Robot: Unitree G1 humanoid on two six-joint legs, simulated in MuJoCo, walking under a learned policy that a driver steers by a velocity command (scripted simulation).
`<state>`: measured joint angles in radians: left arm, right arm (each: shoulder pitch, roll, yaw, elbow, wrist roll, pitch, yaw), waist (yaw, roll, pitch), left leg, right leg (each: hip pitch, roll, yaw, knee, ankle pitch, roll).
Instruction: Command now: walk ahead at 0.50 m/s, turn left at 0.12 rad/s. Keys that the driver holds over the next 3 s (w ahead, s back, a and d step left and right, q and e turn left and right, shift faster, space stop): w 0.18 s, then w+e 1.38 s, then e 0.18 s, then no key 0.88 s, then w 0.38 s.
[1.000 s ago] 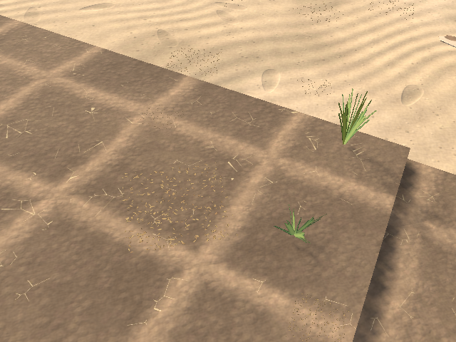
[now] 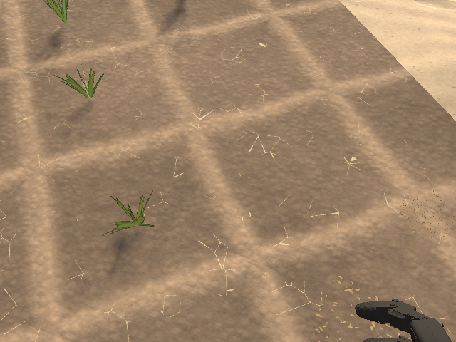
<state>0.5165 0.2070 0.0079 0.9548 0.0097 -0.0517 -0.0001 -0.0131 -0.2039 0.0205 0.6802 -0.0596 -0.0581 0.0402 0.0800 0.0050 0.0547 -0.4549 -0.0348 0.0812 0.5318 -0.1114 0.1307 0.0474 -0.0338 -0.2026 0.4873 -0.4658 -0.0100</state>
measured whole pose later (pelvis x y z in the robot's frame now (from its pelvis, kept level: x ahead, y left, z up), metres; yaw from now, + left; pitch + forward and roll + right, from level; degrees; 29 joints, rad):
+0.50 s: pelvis +0.27 -0.01 +0.00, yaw -7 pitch +2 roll +1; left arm 0.09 0.23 0.02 0.77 0.04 -0.02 -0.05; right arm 0.41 -0.23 -0.02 0.96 -0.03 -0.09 -0.02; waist -0.05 -0.02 0.04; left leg 0.14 -0.06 0.16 0.23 -0.40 0.05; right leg -0.54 -0.01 -0.10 0.61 -0.12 -0.10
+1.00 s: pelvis +0.54 -0.06 +0.01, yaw -24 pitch +2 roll -1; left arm 0.44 0.28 0.08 0.85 0.02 -0.04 0.00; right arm 0.02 -0.25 0.00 0.71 -0.03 -0.05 0.02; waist 0.11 0.02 0.03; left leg -0.54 0.02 -0.04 0.58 -0.10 -0.03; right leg -0.02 0.14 0.19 0.36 -0.36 -0.10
